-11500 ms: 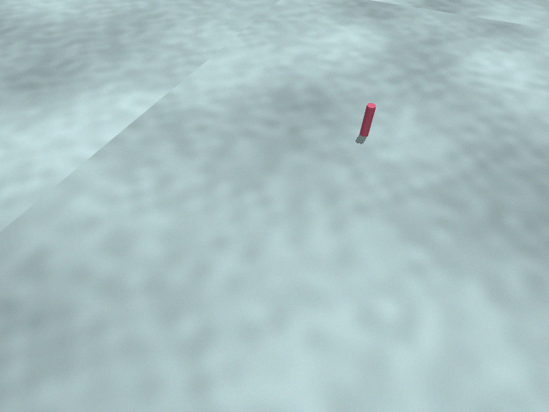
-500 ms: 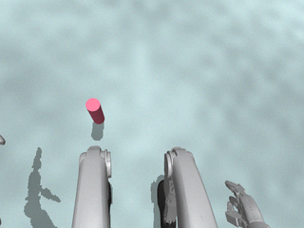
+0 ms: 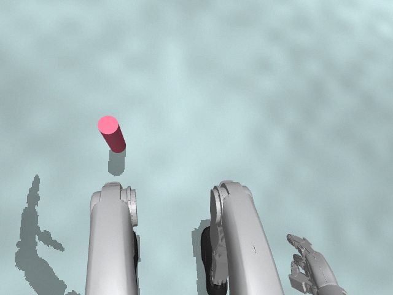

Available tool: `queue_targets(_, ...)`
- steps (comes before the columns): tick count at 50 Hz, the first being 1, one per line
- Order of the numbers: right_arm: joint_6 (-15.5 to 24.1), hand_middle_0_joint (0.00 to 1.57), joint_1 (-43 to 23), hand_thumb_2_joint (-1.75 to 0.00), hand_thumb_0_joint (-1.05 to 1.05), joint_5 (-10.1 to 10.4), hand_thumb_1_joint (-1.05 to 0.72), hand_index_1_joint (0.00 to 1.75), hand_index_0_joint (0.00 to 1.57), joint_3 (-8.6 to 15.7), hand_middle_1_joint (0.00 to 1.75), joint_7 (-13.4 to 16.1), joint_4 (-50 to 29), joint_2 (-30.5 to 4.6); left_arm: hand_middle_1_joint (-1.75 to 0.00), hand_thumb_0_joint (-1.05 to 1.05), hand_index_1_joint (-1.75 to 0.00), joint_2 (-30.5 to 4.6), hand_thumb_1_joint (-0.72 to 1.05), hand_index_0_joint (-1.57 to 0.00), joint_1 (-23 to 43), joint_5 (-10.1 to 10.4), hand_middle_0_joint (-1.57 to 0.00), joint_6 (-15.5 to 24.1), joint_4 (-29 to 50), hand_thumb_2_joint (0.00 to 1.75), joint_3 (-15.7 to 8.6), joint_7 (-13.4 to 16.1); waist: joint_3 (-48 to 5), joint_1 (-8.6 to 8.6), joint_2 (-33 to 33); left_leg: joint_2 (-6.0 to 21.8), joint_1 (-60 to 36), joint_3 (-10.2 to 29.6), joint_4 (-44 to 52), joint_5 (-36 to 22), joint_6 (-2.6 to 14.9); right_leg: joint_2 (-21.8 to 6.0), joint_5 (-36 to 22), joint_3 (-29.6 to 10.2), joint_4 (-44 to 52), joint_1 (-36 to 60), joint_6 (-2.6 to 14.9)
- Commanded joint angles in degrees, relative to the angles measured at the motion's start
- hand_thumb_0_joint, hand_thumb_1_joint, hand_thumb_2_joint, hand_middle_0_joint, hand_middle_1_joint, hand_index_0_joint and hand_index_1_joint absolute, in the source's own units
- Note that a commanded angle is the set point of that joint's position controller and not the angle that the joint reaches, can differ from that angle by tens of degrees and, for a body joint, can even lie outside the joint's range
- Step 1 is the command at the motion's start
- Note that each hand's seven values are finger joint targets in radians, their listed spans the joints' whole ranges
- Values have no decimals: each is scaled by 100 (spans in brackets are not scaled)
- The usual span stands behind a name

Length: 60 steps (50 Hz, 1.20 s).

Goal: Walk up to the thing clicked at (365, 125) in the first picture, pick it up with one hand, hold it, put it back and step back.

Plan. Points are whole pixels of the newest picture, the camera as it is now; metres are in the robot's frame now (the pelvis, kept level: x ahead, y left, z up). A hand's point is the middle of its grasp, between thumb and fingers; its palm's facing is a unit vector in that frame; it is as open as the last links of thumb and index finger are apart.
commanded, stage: go down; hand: left
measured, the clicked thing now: (113, 136) +0.48 +0.19 -0.31
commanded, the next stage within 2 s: approach in 0.16 s
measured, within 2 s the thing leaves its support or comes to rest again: neither
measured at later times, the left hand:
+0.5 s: hand out of the picture +0.44 +0.36 -0.03, palm faces +0.01 -1.00 -0.04, open 17.7 cm
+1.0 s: hand (75, 145) +0.44 +0.28 -0.25, palm faces -0.06 -1.00 +0.05, open 17.5 cm
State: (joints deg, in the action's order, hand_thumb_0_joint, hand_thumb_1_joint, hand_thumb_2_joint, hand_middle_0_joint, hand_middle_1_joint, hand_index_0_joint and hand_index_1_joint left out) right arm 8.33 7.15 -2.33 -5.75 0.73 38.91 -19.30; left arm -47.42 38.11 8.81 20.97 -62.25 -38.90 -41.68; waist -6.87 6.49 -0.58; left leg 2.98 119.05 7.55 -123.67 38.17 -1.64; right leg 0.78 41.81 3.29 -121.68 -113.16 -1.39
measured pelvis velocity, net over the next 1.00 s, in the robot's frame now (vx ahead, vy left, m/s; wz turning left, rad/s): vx -0.01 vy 0.01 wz -0.14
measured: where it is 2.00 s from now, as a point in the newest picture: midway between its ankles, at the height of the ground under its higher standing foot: (171, 276)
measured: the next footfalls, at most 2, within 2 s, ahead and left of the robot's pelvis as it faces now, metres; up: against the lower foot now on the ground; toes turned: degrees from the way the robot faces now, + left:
none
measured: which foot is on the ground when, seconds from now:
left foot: down 0.00-1.00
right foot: down 0.00-1.00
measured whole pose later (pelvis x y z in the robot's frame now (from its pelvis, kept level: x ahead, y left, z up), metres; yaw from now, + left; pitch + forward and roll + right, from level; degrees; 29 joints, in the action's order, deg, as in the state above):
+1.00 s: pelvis -0.01 +0.01 -0.11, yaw -8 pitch +20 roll -13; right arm 4.2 -5.2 -13.6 -22.3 -3.2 34.7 -21.4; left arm -51.2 37.5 12.7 47.3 -79.9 -37.2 -36.5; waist 11.3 14.2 -11.4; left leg 2.4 129.0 18.4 -147.7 40.7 -2.7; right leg 4.7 41.3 9.7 -139.3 -120.3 -3.4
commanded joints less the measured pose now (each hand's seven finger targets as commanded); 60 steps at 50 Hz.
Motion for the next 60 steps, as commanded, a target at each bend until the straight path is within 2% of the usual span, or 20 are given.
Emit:
queue_targets(1, 146, 20, 816, -90, 0, 40, -89, 30, 20, 461, 30, 90, -309, -1283, -6, 0, -5, -2348, -61, -6, 1390, 177, -6, 290, 1061, 1, -381, -2, -3601, -126, 1241, -68, -2835, -392, 1345, -786, 326, 121, -983, 176, 1455, 1471, 368)
queue_targets(4, 132, 20, 854, -90, 0, 47, -89, 30, 20, 441, 30, 98, -290, -1307, -6, 0, -4, -2493, -60, -6, 1527, 155, -5, 284, 1276, 0, -398, -14, -3744, -151, 1472, -61, -3031, -345, 1378, -852, 300, 121, -1021, 233, 1357, 1398, 394)
queue_targets(8, 120, 20, 831, -90, 0, 60, -89, 30, 20, 419, 30, 94, -301, -1334, -6, 0, -4, -2368, -61, -6, 1421, 148, -5, 213, 1003, 1, -325, -32, -3339, -76, 1580, -41, -3025, -236, 1468, -663, 270, 120, -878, 309, 1254, 1019, 419)
queue_targets(12, 111, 20, 855, -90, 0, 62, -89, 30, 20, 404, 30, 94, -350, -1350, -5, 0, -4, -2572, -61, -7, 1496, 164, -6, 223, 1119, 0, -427, -21, -3366, -91, 1506, -67, -2801, -307, 1370, -687, 300, 127, -907, 283, 1294, 1178, 400)
queue_targets(17, 141, 20, 820, -89, 0, 28, -89, 30, 20, 322, 30, 79, -321, -1373, -7, 0, -6, -2319, -61, -7, 1571, 241, -7, 353, 675, 0, -325, -63, -2879, 179, 1311, -44, -2440, -220, 1175, -479, 311, 146, -778, 366, 1134, 898, 386)
queue_targets(20, 185, 20, 790, -89, 0, -18, -89, 30, 20, 216, 30, 37, -329, -1370, -7, 0, -6, -2043, -61, -7, 1565, 385, -7, 640, 323, 0, -227, -108, -2704, 330, 933, -49, -2032, -224, 822, -600, 350, 185, -922, 403, 1032, 925, 340)
queue_targets(24, 235, 20, 684, -89, 0, -138, -89, 30, 20, 97, 30, -24, -365, -1475, -9, 0, -7, -1756, -59, -7, 1609, 408, -6, 1083, -129, 0, 69, -142, -2561, 492, 1033, -25, -1963, -176, 561, -505, 309, 222, -883, 505, 806, 773, 341)
queue_targets(29, 141, 20, 532, -89, 0, -312, -89, 30, 20, -95, 30, -125, -396, -1616, -9, 0, -7, -2054, -61, -7, 1735, 415, -6, 1611, -177, 0, -31, -28, -2573, 469, 1294, 15, -1963, -91, 227, -584, 233, 279, -917, 642, 426, 641, 349)
queue_targets(31, 68, 20, 436, -89, 0, -388, -89, 30, 20, -205, 30, -157, -391, -1698, -9, 0, -7, -2427, -61, -7, 1566, 405, -6, 1786, -205, 0, -293, 46, -2731, 350, 1391, 39, -2028, -65, 70, -794, 212, 301, -1058, 685, 256, 735, 346)
queue_targets(33, -32, 20, 299, -89, 0, -470, -89, 30, 20, -306, 30, -178, -441, -1789, -9, 0, -7, -2446, -60, -7, 1419, 418, -6, 1930, -331, 1, -339, 67, -2722, 386, 1677, 81, -2217, -13, -13, -938, 178, 307, -1154, 742, 88, 687, 349)
queue_targets(35, -107, 20, 101, -89, 0, -572, -89, 30, 20, -433, 30, -199, -549, -1834, -9, 0, -8, -2746, -59, -7, 1717, 426, -6, 2198, 297, 1, -496, 108, -2982, 393, 2042, 129, -2503, 58, -125, -1179, 134, 319, -1324, 789, -82, 771, 345)
queue_targets(36, -158, 20, 109, -89, 0, -637, -89, 30, 20, -485, 30, -200, -483, -1889, -9, 0, -8, -2889, -58, -7, 1443, 378, -7, 2249, -79, 2, -642, 150, -2957, 436, 2110, 145, -2538, 91, -187, -1324, 114, 329, -1428, 826, -158, 839, 331)
queue_targets(40, -242, 20, -265, -90, 0, -844, -89, 30, 20, -711, 30, -229, -584, -1959, -9, 0, -8, -2404, -53, -8, 1520, 462, -8, 2606, -11, 2, -330, 205, -2792, 690, 2331, 209, -2655, 245, -450, -1466, 70, 368, -1581, 958, -387, 711, 306)
queue_targets(42, -292, 20, -345, -90, 0, -940, -89, 30, 20, -798, 30, -242, -542, -2041, -8, 0, -8, -2336, -53, -7, 1252, 438, -7, 2698, -386, 2, -294, 295, -2529, 743, 2369, 218, -2570, 287, -536, -1372, 49, 380, -1559, 1033, -463, 680, 304)
queue_targets(46, -355, 20, -611, -89, 0, -1085, -88, 30, 20, -992, 30, -294, -546, -2016, -10, 0, -8, -1786, -59, -8, 906, 491, -7, 2941, -986, 3, 92, 438, -2099, 899, 1840, 213, -2012, 310, -852, -1083, 81, 440, -1547, 1120, -437, 867, 268)
queue_targets(47, -385, 20, -603, -89, 0, -1128, -88, 30, 20, -1028, 30, -294, -496, -2062, -10, 0, -8, -1922, -59, -8, 799, 490, -7, 3003, -1024, 3, -6, 518, -2041, 871, 1827, 208, -1940, 316, -909, -1078, 81, 455, -1593, 1139, -444, 957, 262)
queue_targets(50, -410, 20, -876, -89, 0, -1206, -89, 30, 20, -1183, 30, -330, -594, -2074, -10, 0, -7, -1668, -53, -7, 1041, 504, -5, 3294, -956, 4, 257, 752, -1828, 1000, 1707, 209, -1755, 414, -1022, -841, 83, 480, -1510, 1240, -523, 923, 247)
queue_targets(52, -411, 20, -1006, -89, 0, -1253, -89, 30, 20, -1248, 30, -372, -616, -2097, -10, 0, -7, -1513, -53, -7, 1130, 556, -4, 3492, -920, 4, 313, 981, -1760, 1060, 1576, 197, -1652, 474, -1095, -726, 85, 503, -1470, 1300, -533, 963, 222)
queue_targets(53, -419, 20, -1024, -89, 0, -1289, -89, 30, 20, -1248, 30, -389, -595, -2137, -10, 0, -7, -1554, -54, -7, 1048, 562, -5, 3585, -899, 4, 201, 1112, -1819, 1036, 1572, 198, -1701, 487, -1132, -757, 87, 518, -1525, 1320, -566, 1033, 206)
queue_targets(60, -576, 20, -1297, -90, 0, -1540, -89, 30, 20, -1376, 30, -502, -561, -2204, -9, 0, -7, -1445, -50, -7, 1194, 23, -5, 3984, -1127, 6, 644, 1941, -1194, 1146, 1965, 224, -1650, 580, -1037, -512, -21, 547, -1365, 1462, -713, 768, 231)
